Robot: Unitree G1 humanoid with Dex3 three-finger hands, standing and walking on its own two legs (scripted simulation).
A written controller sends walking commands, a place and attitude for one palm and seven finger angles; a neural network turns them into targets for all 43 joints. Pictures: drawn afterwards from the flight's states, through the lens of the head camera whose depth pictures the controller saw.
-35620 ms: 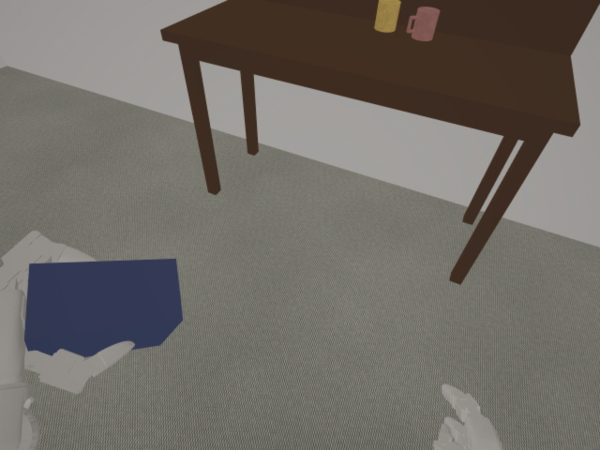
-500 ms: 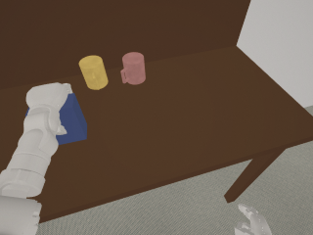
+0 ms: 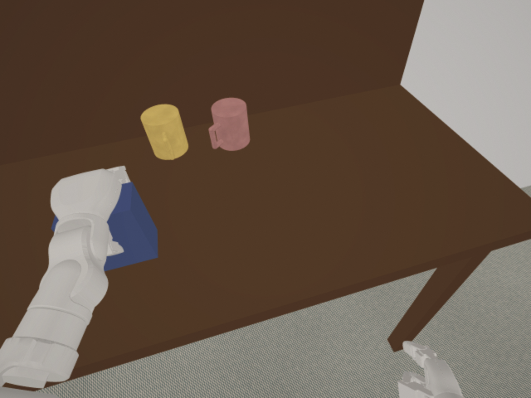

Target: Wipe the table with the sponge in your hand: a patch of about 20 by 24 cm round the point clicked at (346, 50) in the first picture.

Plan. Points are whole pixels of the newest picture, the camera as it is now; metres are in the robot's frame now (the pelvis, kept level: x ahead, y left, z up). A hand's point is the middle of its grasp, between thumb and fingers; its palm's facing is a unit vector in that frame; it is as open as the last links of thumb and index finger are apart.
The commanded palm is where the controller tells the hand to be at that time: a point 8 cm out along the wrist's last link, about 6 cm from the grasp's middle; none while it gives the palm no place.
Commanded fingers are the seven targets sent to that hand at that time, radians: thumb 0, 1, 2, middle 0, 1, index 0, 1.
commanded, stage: wipe back along the first lane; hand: left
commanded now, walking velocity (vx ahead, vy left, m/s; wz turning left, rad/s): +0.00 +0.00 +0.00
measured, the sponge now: (116, 237) +0.33 +0.30 +0.05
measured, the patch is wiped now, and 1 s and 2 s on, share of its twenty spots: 0.95 0.95 0.95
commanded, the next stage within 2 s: lift the sponge slowly off the table in 1.08 s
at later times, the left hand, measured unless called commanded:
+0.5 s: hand (107, 242) +0.29 +0.27 +0.10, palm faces +0.04 -0.05 -1.00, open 10.6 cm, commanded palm +0.25 +0.26 +0.13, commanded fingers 0.00 0.10 1.30 -1.20 -1.60 -1.20 -1.60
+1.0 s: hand (107, 273) +0.24 +0.25 +0.10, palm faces +0.07 -0.08 -0.99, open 10.6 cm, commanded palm +0.20 +0.24 +0.13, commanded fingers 0.00 0.10 1.30 -1.20 -1.60 -1.20 -1.60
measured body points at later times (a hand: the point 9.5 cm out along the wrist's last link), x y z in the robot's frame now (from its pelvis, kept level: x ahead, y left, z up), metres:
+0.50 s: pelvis -0.01 -0.02 +0.00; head -0.01 -0.05 +0.45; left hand +0.28 +0.27 +0.15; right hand +0.21 -0.24 -0.10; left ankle -0.08 +0.07 -0.74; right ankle +0.01 -0.13 -0.74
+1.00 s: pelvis -0.02 -0.02 +0.00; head -0.02 -0.06 +0.45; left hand +0.23 +0.25 +0.15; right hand +0.22 -0.23 -0.09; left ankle -0.08 +0.07 -0.74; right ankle +0.01 -0.13 -0.74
